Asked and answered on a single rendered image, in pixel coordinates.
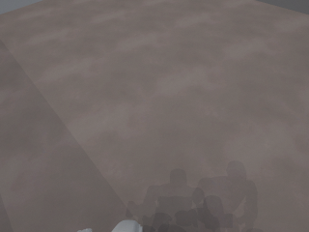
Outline left robot thigh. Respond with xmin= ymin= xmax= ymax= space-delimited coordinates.
xmin=111 ymin=219 xmax=143 ymax=232

